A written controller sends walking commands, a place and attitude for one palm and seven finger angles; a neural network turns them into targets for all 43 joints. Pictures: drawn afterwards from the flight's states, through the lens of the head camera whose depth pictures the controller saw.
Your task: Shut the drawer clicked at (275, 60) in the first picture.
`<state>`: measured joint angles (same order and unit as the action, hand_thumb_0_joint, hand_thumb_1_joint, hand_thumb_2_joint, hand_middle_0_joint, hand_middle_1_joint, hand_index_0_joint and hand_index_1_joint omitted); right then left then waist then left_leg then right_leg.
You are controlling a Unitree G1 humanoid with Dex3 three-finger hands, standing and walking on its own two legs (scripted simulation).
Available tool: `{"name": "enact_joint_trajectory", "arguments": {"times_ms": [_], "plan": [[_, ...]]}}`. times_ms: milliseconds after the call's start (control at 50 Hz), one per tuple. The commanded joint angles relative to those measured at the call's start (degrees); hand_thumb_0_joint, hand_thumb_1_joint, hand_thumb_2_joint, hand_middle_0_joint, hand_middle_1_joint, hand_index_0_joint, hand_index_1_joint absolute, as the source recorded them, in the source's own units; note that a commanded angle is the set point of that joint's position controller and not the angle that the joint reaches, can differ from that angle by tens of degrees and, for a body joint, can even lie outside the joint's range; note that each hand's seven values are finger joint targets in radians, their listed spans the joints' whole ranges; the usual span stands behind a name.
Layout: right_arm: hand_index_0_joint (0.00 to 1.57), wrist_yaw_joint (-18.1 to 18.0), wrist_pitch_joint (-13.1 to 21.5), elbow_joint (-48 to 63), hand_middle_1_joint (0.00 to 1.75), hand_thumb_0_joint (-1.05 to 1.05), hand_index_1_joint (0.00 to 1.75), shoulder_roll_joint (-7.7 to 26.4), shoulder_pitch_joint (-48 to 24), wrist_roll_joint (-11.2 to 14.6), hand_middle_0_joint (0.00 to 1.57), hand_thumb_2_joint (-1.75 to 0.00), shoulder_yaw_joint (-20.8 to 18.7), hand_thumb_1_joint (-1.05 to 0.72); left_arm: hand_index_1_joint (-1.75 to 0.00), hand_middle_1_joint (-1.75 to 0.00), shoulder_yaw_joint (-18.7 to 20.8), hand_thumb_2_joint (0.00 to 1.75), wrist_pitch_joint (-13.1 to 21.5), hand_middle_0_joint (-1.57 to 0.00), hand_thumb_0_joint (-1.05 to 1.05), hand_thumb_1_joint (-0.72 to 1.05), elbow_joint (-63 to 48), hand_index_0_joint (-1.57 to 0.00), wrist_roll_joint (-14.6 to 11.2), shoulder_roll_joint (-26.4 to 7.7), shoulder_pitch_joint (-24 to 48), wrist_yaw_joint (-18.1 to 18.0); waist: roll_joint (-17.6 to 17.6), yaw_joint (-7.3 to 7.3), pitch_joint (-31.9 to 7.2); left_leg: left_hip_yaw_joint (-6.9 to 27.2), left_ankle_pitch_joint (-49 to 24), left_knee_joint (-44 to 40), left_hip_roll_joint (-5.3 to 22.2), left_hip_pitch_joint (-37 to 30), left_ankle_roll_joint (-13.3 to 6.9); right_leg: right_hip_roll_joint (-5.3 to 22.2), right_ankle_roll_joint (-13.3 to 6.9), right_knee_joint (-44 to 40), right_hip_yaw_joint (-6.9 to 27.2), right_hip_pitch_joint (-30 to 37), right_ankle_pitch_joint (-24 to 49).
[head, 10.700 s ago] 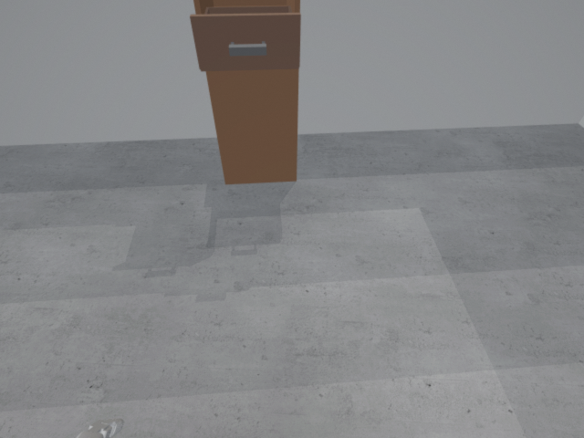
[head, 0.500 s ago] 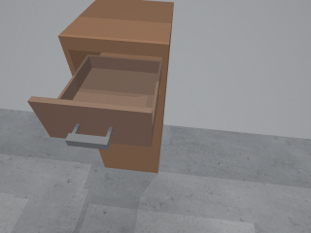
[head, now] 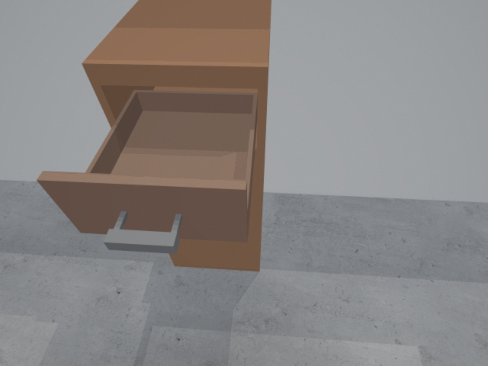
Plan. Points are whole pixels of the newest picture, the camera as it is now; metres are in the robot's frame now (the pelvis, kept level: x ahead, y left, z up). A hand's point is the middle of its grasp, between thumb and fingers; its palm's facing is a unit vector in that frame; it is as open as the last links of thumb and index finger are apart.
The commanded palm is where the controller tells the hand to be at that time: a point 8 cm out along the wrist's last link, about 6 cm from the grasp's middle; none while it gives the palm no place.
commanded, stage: come to a stop and stand still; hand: left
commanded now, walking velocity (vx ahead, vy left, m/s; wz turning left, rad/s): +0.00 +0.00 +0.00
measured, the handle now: (146, 229) +0.32 +0.19 +0.05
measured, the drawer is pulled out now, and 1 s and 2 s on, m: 0.27 0.27 0.27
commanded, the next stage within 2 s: look again from close up in 0.72 s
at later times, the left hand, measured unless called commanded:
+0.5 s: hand out of the picture -0.01 +0.14 -0.17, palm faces +0.03 -0.98 -0.19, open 7.4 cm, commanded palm none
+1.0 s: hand out of the picture -0.02 +0.13 -0.17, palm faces +0.04 -0.98 -0.18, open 7.4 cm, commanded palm none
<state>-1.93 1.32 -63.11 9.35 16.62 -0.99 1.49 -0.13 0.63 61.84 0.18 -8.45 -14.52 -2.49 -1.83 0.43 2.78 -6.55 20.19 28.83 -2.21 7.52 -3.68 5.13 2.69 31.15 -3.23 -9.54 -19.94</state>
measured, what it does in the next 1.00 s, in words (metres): stands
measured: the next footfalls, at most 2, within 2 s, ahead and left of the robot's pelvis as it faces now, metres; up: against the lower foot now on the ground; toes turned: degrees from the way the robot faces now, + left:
none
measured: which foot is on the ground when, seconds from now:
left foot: down 0.00-1.00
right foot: down 0.00-1.00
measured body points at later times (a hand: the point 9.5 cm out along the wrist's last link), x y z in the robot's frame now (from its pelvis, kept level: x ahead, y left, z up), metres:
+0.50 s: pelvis -0.01 -0.03 +0.01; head +0.01 -0.03 +0.46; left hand -0.01 +0.19 -0.15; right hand +0.00 -0.25 -0.16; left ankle -0.05 +0.07 -0.73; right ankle -0.04 -0.15 -0.73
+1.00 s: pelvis -0.01 -0.04 +0.01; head +0.01 -0.04 +0.46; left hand -0.02 +0.18 -0.15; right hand -0.02 -0.25 -0.15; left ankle -0.05 +0.07 -0.73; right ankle -0.04 -0.15 -0.73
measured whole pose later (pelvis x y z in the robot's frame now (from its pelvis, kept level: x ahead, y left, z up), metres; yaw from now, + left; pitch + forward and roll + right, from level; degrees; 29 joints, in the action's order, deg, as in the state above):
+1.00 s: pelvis -0.01 -0.04 +0.01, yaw +0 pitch -1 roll +0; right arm -2.0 1.1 -66.8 7.3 15.6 -0.6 1.2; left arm -0.3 1.1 64.4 0.4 -8.1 -16.5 -2.0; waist 0.6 -0.2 2.9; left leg -5.1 16.0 23.7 0.8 6.5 -0.5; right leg 1.8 -0.4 25.5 -4.9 -8.0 -16.2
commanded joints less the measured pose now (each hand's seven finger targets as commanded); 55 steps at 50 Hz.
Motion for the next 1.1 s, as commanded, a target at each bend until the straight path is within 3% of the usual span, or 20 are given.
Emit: {"name": "enact_joint_trajectory", "arguments": {"times_ms": [0,140,360,1080], "plan": [[0.2,-0.2,0.7,1.1,0.3,0.0,0.3,5.9,3.3,0.1,0.2,-0.9,-1.2,-0.9,-0.3,-0.3,1.1,0.9,0.0,-0.2,0.0,0.9,-1.6,-0.2,0.2,-5.7,-4.6,-0.6,1.6,-0.78,0.1,7.4,-30.6,-5.8,8.3,0.6,0.9,1.0,-4.1,-1.6,1.9,1.1,18.4],[0.2,-0.2,0.4,0.5,0.3,0.0,0.3,5.4,2.4,0.2,0.2,-0.9,-1.3,-0.9,-0.3,-0.3,1.2,0.9,0.1,-0.2,0.0,0.9,-1.5,-0.2,0.4,-6.4,-4.0,-0.5,2.4,-0.65,-0.6,6.5,-26.9,-6.1,8.0,-0.1,1.2,1.6,-4.4,-3.4,2.7,1.9,22.2],[0.2,0.1,0.2,-0.7,0.3,0.0,0.3,4.5,1.3,0.4,0.2,-0.9,-1.1,-0.9,-0.3,-0.3,0.8,0.9,0.4,-0.2,0.0,0.9,-0.5,-0.2,0.5,-6.3,-4.3,-0.1,1.9,-0.61,1.3,6.3,-17.2,-8.4,7.9,0.8,1.4,1.9,-4.4,-7.4,3.8,0.8,17.8],[0.2,-0.2,0.6,-2.8,0.3,0.0,0.3,2.7,3.3,0.4,0.2,-0.9,-1.2,-0.9,-0.3,-0.3,0.8,0.9,0.9,-0.2,0.0,0.9,0.9,-0.2,0.5,-4.8,-6.5,0.0,2.5,-0.89,1.5,6.7,-17.9,-9.4,8.5,1.2,1.8,1.6,-4.6,-9.3,3.6,0.6,17.6]]}}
